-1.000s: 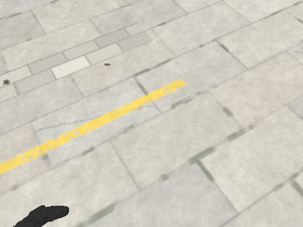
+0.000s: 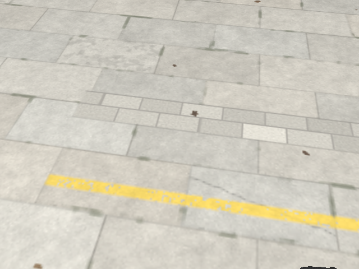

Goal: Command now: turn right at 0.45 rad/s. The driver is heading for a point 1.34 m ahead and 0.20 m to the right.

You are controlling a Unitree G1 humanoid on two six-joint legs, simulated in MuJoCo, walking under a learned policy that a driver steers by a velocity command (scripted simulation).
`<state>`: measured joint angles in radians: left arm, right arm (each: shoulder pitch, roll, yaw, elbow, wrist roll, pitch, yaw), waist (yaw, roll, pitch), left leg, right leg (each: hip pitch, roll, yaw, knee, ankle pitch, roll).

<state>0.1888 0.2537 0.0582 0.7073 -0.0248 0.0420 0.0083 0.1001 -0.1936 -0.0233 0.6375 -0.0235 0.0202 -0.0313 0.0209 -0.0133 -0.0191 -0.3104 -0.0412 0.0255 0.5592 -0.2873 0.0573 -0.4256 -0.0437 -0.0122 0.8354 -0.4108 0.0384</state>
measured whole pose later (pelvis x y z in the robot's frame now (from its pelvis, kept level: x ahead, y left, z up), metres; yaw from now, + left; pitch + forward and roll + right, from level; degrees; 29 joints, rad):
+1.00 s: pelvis +0.06 -0.05 +0.00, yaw +1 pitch +3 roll +0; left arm 0.33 0.28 0.08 0.71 0.03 -0.07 -0.01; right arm 0.20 -0.29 -0.08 0.62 -0.01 0.00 0.00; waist 0.04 0.04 -0.07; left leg -0.55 -0.08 -0.18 1.00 -0.34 0.03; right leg -0.22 0.04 0.02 0.50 -0.34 -0.04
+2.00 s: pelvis +0.77 -0.11 +0.00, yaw -22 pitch -1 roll -1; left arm 0.40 0.28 0.05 0.88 0.03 -0.09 -0.02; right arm 0.21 -0.24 -0.01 0.76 -0.01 -0.03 0.03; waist 0.01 0.03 0.04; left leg -0.69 0.12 -0.09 1.20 -0.17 0.05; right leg -0.05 0.16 -0.12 0.37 -0.30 -0.17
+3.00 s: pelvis +1.46 -0.28 +0.00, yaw +4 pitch +1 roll -1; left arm 0.23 0.23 0.01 0.83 0.01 -0.03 -0.01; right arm 0.14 -0.24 -0.03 0.78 -0.01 0.03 -0.05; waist 0.04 0.03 0.01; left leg -0.39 0.04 -0.10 0.64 -0.26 -0.04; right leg -0.33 0.10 0.01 0.42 -0.11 -0.07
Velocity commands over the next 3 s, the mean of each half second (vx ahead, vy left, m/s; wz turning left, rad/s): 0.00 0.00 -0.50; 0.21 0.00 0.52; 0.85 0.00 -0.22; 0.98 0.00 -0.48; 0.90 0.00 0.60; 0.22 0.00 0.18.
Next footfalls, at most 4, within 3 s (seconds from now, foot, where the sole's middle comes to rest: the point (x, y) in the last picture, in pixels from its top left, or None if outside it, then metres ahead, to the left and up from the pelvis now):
0.12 right None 0.00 -0.12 -0.77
0.58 left None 0.11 0.08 -0.77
0.90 right None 0.05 -0.15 -0.77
1.32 left None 0.35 0.13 -0.77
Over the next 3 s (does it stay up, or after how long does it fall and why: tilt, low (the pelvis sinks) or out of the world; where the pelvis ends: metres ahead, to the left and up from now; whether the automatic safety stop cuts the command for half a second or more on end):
stays up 1.46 -0.28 0.00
